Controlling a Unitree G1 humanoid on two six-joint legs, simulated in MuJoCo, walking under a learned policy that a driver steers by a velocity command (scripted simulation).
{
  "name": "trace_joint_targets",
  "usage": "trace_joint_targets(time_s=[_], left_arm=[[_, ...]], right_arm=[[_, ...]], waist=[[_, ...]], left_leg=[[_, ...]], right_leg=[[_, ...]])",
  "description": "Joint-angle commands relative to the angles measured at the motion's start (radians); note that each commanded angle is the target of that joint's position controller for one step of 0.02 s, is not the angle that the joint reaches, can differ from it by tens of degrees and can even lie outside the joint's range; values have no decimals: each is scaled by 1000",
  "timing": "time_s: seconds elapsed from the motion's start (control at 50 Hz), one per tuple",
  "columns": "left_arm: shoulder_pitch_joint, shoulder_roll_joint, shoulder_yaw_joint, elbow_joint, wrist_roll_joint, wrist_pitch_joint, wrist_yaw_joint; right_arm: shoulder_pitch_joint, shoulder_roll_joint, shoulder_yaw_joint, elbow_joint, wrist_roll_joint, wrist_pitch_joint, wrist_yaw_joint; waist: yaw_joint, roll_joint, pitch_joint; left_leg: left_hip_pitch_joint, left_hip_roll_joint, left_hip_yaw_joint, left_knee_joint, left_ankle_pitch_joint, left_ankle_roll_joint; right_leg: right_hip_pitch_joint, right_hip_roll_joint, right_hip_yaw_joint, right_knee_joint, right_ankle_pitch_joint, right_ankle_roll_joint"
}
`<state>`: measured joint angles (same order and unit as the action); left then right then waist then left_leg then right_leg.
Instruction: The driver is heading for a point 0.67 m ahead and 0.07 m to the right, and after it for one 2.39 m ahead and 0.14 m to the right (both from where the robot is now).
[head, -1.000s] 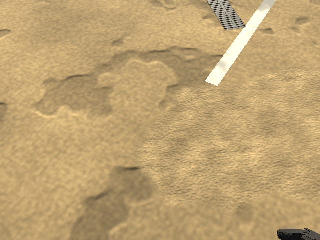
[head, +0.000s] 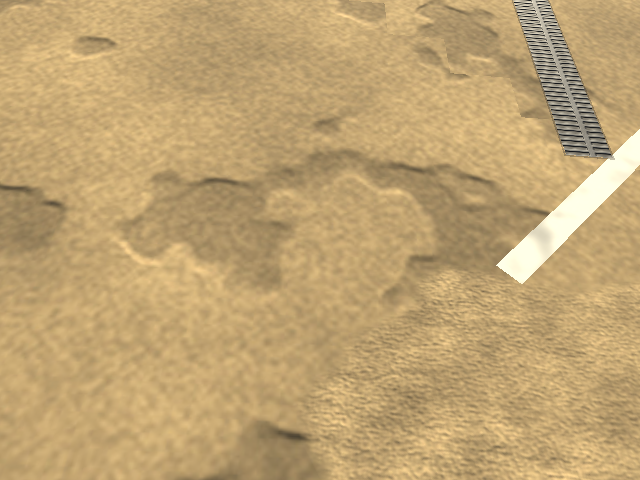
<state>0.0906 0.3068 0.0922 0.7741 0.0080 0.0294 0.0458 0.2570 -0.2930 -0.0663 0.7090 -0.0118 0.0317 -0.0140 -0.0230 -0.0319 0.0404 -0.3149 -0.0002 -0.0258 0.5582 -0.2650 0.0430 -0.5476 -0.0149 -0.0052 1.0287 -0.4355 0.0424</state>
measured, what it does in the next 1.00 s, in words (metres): walks ahead: right foot, then left foot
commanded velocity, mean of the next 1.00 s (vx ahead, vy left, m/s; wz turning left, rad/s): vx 0.37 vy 0.00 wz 0.05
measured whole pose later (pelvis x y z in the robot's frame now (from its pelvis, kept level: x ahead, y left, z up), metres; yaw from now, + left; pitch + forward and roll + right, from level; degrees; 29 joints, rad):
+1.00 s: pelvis +0.35 +0.05 +0.01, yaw -1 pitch +0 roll +2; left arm 0.27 0.32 0.07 0.81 -0.03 -0.04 0.01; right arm 0.24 -0.26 -0.06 0.76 -0.01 -0.10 0.02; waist -0.01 -0.05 0.04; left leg -0.20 -0.01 0.12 0.36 -0.17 0.03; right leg -0.57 -0.10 0.05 1.14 -0.29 -0.01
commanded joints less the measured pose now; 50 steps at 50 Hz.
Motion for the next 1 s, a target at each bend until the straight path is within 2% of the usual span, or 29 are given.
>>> trace_joint_targets(time_s=[0.02, 0.04, 0.08, 0.12, 0.18, 0.24, 0.28, 0.32, 0.34, 0.36, 0.38, 0.4, 0.42, 0.44, 0.5, 0.56, 0.62, 0.66, 0.72, 0.76, 0.78, 0.8, 0.82, 0.84, 0.86, 0.9, 0.92, 0.96, 1.0], left_arm=[[-19, 92, 32, -61, 5, -17, 10], [-15, 83, 30, -61, -1, -21, 8], [-21, 68, 22, -61, -11, -32, -4], [-63, 66, 15, -68, -17, -45, -22], [-85, 63, 6, -68, -20, -74, -47], [-76, 65, 0, -58, -26, -102, -64], [-53, 70, -1, -48, -33, -118, -70], [28, 66, -1, -13, -32, -132, -71], [89, 74, 3, 8, -28, -136, -68], [192, 105, 9, 32, -22, -139, -61], [269, 194, 25, 52, -11, -137, -55], [316, 220, 37, 67, -6, -137, -65], [282, 159, 18, 56, -15, -142, -64], [247, 124, 6, 44, -17, -142, -62], [212, 95, -11, 33, -12, -134, -56], [233, 102, -13, 44, -16, -126, -48], [272, 124, -11, 58, -22, -119, -42], [321, 133, -10, 74, -30, -112, -41], [327, 152, -3, 83, -40, -100, -37], [308, 173, 5, 80, -39, -93, -34], [302, 162, 1, 77, -33, -90, -35], [290, 118, -17, 55, -15, -92, -36], [425, -20, -57, 26, -16, -105, -39], [416, 44, -43, 45, -42, -119, -42], [316, 125, -16, 18, -67, -119, -43], [230, 106, -14, -1, -45, -110, -38], [247, 87, -10, 5, -40, -96, -38], [265, 40, -16, 8, -43, -70, -40], [231, 31, -15, -16, -36, -54, -38]], right_arm=[[-80, -153, -34, -95, 14, -26, -20], [-66, -148, -32, -95, 12, -25, -24], [-14, -143, -34, -84, 25, -26, -30], [13, -151, -35, -74, 26, -30, -33], [31, -165, -37, -59, 17, -39, -28], [39, -177, -36, -44, 21, -48, -13], [32, -178, -33, -39, 25, -49, -4], [7, -156, -24, -40, 28, -48, 1], [-5, -126, -13, -44, 25, -50, 3], [-38, -69, 4, -57, 19, -56, 5], [-32, -8, 19, -87, 20, -71, 7], [-84, -94, -2, -121, 37, -86, -1], [-80, -144, -19, -112, 46, -97, 1], [-65, -137, -20, -95, 41, -103, 8], [-106, -94, -16, -98, 20, -115, 23], [-158, -42, 1, -116, 20, -115, 29], [-241, -7, 16, -142, 26, -120, 39], [-290, -13, 15, -159, 31, -125, 49], [-289, -53, 1, -171, 37, -133, 58], [-200, -98, -19, -151, 34, -137, 53], [-66, -134, -40, -112, 32, -135, 43], [109, -182, -59, -81, 19, -130, 29], [203, -287, -80, -60, -4, -122, 26], [208, -198, -57, -58, -4, -118, 29], [131, -141, -37, -53, 5, -117, 27], [8, -79, -18, -45, 10, -121, 29], [-32, -61, -14, -40, 2, -129, 30], [-74, -52, -19, -23, 2, -146, 32], [-84, -71, -28, -3, 1, -158, 29]], waist=[[35, 166, -99], [33, 159, -116], [12, 155, -138], [-18, 199, -106], [-42, 205, -73], [-50, 191, -39], [-35, 177, -23], [19, 150, -31], [49, 137, -50], [93, 72, -75], [84, -140, -92], [117, -203, -20], [101, -125, 36], [82, -116, 42], [71, -84, 37], [83, -74, 25], [112, -71, 31], [126, -64, 48], [87, -75, 54], [18, -85, -3], [-53, -71, -92], [-135, -36, -234], [-89, 257, -435], [-104, 301, -476], [-94, 229, -275], [-37, 143, -104], [0, 167, -71], [33, 154, -40], [46, 124, -4]], left_leg=[[121, 211, -288, -242, 292, 157], [151, 204, -282, -233, 328, 160], [232, 188, -299, -266, 59, 158], [249, 198, -347, -317, -158, 164], [220, 208, -360, -333, -177, 176], [158, 209, -375, -334, -216, 187], [118, 207, -394, -327, -242, 187], [48, 169, -378, -282, -258, 161], [-6, 136, -359, -232, -250, 136], [-109, 79, -288, -77, -237, 90], [-315, -54, -101, 197, -241, 23], [-504, -52, -66, 389, -347, -2], [-571, 6, -109, 495, -278, 0], [-589, 31, -94, 526, -186, -1], [-544, 86, -48, 466, 3, -23], [-464, 81, 10, 317, 128, -59], [-340, 54, 45, 114, 247, -68], [-280, 34, 47, 39, 278, -67], [-229, 27, 8, -35, 255, -37], [-73, 1, 22, -65, 205, -3], [127, -14, 40, -82, 205, 24], [427, 100, -57, -30, 192, 71], [792, 395, -496, -84, -10, 211], [734, 429, -712, -242, -157, 232], [594, 392, -549, -264, -194, 182], [331, 312, -314, -317, -30, 146], [240, 280, -226, -355, 31, 134], [150, 266, -128, -413, 111, 143], [126, 275, -56, -446, 180, 153]], right_leg=[[-91, 7, 68, 129, 81, 14], [-88, 14, 70, 113, 100, 19], [-113, 7, 67, -30, 156, 21], [-104, 3, 60, -174, 179, 25], [-15, -1, 43, -333, 163, 14], [81, 6, 16, -431, 132, -14], [152, 12, 3, -499, 152, -43], [308, 25, -20, -607, 227, -72], [409, 4, 3, -621, 225, -86], [536, -97, 117, -656, 161, -118], [673, -259, 403, -755, -38, -212], [656, -393, 659, -844, -210, -327], [639, -376, 632, -847, -261, -328], [639, -323, 548, -850, -211, -294], [580, -239, 350, -882, 77, -243], [528, -182, 203, -897, 324, -238], [470, -156, 116, -896, 426, -223], [457, -177, 135, -889, 436, -228], [515, -227, 181, -844, 497, -210], [530, -225, 174, -732, 704, -185], [488, -178, 138, -575, 808, -159], [318, -127, 114, -322, 655, -123], [-33, 24, 45, 78, 133, -55], [-118, 28, 156, 224, -131, -57], [-201, -23, 144, 281, -69, -64], [-163, -96, 104, 214, 71, -66], [-104, -124, 112, 177, 116, -64], [-51, -135, 102, 156, 151, -54], [-90, -141, 111, 111, 207, -42]])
